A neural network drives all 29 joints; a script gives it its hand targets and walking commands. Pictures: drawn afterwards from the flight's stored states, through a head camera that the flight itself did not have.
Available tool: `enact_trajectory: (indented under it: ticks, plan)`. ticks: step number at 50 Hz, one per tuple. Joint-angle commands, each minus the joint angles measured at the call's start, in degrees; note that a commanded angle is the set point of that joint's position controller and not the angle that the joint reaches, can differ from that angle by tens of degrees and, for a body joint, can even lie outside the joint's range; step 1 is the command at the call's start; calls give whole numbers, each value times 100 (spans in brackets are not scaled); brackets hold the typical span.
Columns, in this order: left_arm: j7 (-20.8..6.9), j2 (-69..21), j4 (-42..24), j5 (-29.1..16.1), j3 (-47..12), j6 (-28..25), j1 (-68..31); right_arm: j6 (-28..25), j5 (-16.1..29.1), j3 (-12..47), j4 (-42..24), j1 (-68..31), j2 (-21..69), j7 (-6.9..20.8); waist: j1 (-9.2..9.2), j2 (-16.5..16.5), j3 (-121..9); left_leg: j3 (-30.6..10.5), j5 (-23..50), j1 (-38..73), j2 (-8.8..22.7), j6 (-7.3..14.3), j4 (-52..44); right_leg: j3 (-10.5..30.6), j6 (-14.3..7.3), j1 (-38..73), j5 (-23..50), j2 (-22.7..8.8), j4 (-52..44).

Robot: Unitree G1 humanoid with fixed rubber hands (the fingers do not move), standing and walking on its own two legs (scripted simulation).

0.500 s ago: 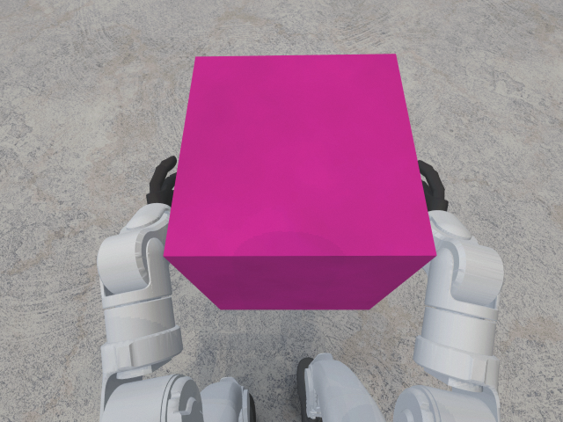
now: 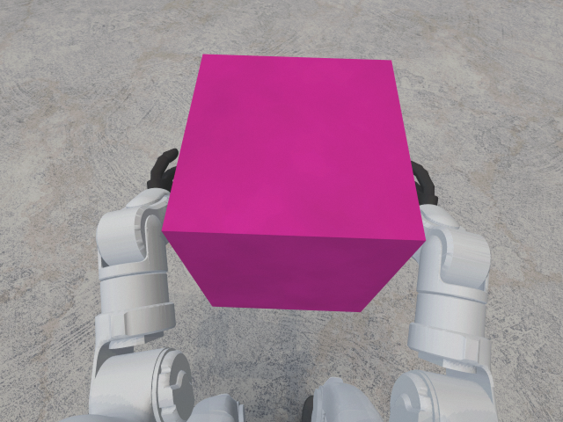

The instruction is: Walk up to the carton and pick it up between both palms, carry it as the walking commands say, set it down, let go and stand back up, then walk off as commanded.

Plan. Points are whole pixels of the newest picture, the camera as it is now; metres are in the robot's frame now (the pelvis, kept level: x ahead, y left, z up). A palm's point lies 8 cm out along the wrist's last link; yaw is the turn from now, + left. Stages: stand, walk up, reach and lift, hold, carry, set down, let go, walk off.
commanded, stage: carry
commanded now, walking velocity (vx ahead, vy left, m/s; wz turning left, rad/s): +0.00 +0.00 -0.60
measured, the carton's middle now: (290, 198) +0.40 +0.02 +0.05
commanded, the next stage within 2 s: none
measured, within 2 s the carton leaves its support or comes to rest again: neither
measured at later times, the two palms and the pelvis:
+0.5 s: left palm (240, 228) +0.32 +0.08 +0.09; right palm (514, 324) +0.23 -0.24 +0.08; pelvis -0.08 +0.01 -0.01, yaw -17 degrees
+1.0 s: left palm (329, 283) +0.25 -0.03 +0.10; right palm out of the picture +0.07 -0.31 +0.09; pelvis -0.15 +0.03 -0.01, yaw -32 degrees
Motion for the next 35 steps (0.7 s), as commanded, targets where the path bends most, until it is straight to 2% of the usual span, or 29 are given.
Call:
enact_trajectory:
  ticks: [1,2,3,4,5,6,8,9,11,12,13,14,15,16,18,19,20,21,22,23,24,25,26,28,31,32,33,34,35]
  plan:
    - [-226,-4977,-882,-1299,-4193,-211,-4244,-122,1306,3789,-1255,-4689,4089,115,-118,1543,-3915,-1149,4126,2185,1597,290,-685,-186,-67,928,408,-24,-857]
    - [-252,-4989,-505,-1281,-4139,-157,-4026,-73,1236,3732,-1083,-4653,3997,101,-14,1304,-4043,-836,3893,1919,1416,59,-184,-4,-152,1550,807,-68,-1574]
    - [-262,-4976,-325,-1293,-4064,-110,-3756,-17,1195,3706,-1073,-4515,3891,64,61,729,-4148,-681,3115,1120,1195,-249,285,820,-392,2442,1826,-518,-1924]
    - [-251,-4908,-362,-1311,-4012,-88,-3660,25,1161,3715,-1233,-4432,3825,13,73,-529,-4377,-554,1077,-106,753,-559,839,1996,-801,3477,4564,-1406,-1655]
    - [-284,-4946,-124,-1191,-4017,-69,-3419,72,1124,3753,-1090,-4235,3892,72,63,-1633,-4186,-533,-1451,-891,-11,-701,1025,2705,-1154,3756,6598,-1850,-1436]
    - [-280,-4996,-210,-1137,-3992,-89,-3464,92,1238,3706,-1130,-4423,3900,121,96,-1509,-4155,-750,-1566,-707,-137,-682,1134,2582,-1254,3480,6130,-1744,-1578]
    - [-283,-5054,-422,-1179,-3934,-126,-3569,73,1459,3771,-1147,-4730,4075,192,94,-961,-4048,-800,-1205,-592,-95,-599,940,2272,-1080,3205,4919,-1607,-1832]
    - [-315,-5137,-645,-1158,-3965,-109,-3058,98,1503,3932,-1212,-4146,4334,252,76,-1006,-4108,-819,-927,-447,-144,-569,597,2122,-1021,3147,4842,-1554,-1775]
    - [-318,-5014,-1050,-1121,-3941,-183,-3474,93,1655,4079,-1273,-4376,4585,328,6,-1057,-4261,-891,-459,389,-122,-444,-306,1763,-838,2543,4273,-1250,-1606]
    - [-303,-4970,-1264,-1123,-3978,-224,-3781,72,1697,4086,-1216,-4478,4657,354,-98,-812,-4370,-973,-85,1180,-15,-310,-970,1422,-646,2034,3914,-1002,-1436]
    - [-281,-4906,-1418,-1104,-4018,-249,-3975,47,1714,4093,-1171,-4472,4666,374,-206,-200,-4422,-1364,596,1976,449,-91,-1626,1036,-376,1382,3180,-721,-1018]
    - [-263,-4796,-1638,-1105,-4065,-309,-4359,-4,1709,4073,-1101,-4642,4566,373,-217,1087,-4513,-2416,2240,2512,1479,363,-1663,440,-37,576,1901,-216,-289]
    - [-252,-4815,-1922,-1134,-4177,-343,-4659,-46,1733,4112,-1146,-4677,4545,371,-168,2055,-4213,-2866,3497,2508,2276,825,-1578,-13,88,-135,-375,44,119]
    - [-226,-4759,-1950,-1175,-4207,-383,-5262,-120,1756,4111,-1263,-5104,4499,342,-176,1785,-3917,-2379,3325,2219,2175,876,-1567,127,52,-215,-596,-200,296]
    - [-227,-4714,-1166,-1059,-4161,-342,-5116,-134,1591,4053,-1052,-5298,4345,302,-133,1237,-3642,-1883,2915,2063,1993,652,-1550,166,-68,-76,-363,-246,371]
    - [-218,-4782,-976,-1054,-4169,-326,-4797,-157,1561,4036,-1097,-5213,4273,284,-124,1301,-3668,-1644,3269,2089,1922,548,-1323,111,-38,43,-190,-243,223]
    - [-182,-4878,-1314,-1200,-4203,-303,-4609,-155,1613,3963,-1536,-5132,4191,217,-138,1450,-3793,-1392,3521,2001,1848,436,-1138,2,-6,317,89,-214,4]
    - [-179,-4933,-1387,-1305,-4235,-241,-4384,-115,1564,3862,-1679,-4924,4096,154,-135,1607,-3928,-1228,3410,1858,1809,360,-1012,-88,-11,699,345,-189,-316]
    - [-210,-5026,-1117,-1339,-4234,-177,-4182,-66,1494,3824,-1607,-4848,4065,127,-65,1490,-4070,-952,3177,1676,1691,224,-666,-109,-68,1271,660,-177,-839]
    - [-246,-5057,-686,-1324,-4195,-111,-3859,-6,1385,3784,-1382,-4653,3997,112,36,1087,-4181,-688,2764,1272,1446,-24,-90,265,-210,1973,798,-267,-1495]
    - [-256,-4959,-468,-1320,-4118,-75,-3751,36,1290,3719,-1323,-4607,3835,58,89,116,-4298,-498,1543,379,1035,-345,372,1254,-485,2818,2065,-869,-2025]
    - [-295,-4895,-231,-1230,-4082,-49,-3457,100,1170,3744,-1173,-4243,3845,79,31,-1416,-4396,-329,-1092,-516,298,-624,918,2626,-851,3369,3917,-1840,-1986]
    - [-326,-5024,-329,-1197,-4108,-34,-3016,127,1212,3783,-1301,-3999,3876,114,59,-1679,-4315,-694,-1564,-631,-37,-674,1202,2696,-1069,3210,4197,-1794,-1897]
    - [-373,-4960,-487,-1264,-4018,-87,-3369,136,1422,3751,-1125,-4326,3981,189,62,-958,-4124,-750,-1223,-185,-78,-535,1188,2252,-834,2567,2605,-1646,-2403]
    - [-373,-4959,-1063,-1182,-3955,-194,-3636,103,1631,4008,-1234,-4462,4481,315,-6,-1124,-4231,-829,-668,544,-117,-355,7,1760,-690,2139,2619,-1335,-2264]
    - [-345,-4877,-1210,-1162,-3958,-252,-4072,72,1706,4054,-1173,-4767,4557,338,-48,-1162,-4308,-795,-576,1119,-96,-247,-604,1504,-518,1854,2550,-1149,-2237]
    - [-327,-4826,-1339,-1139,-3982,-280,-4174,53,1731,4089,-1094,-4716,4615,364,-134,-878,-4358,-874,-302,1767,46,-108,-1399,1194,-276,1493,2446,-902,-2064]
    - [-322,-4760,-1564,-1118,-4053,-339,-4438,5,1730,4073,-987,-4742,4610,395,-207,22,-4303,-1615,-463,2218,692,191,-1980,672,133,797,1698,-492,-1707]
    - [-330,-4817,-1711,-1146,-4135,-380,-4619,-53,1702,4049,-949,-4828,4576,389,-147,1817,-4207,-3039,88,1969,1928,655,-2092,133,205,372,386,-87,-321]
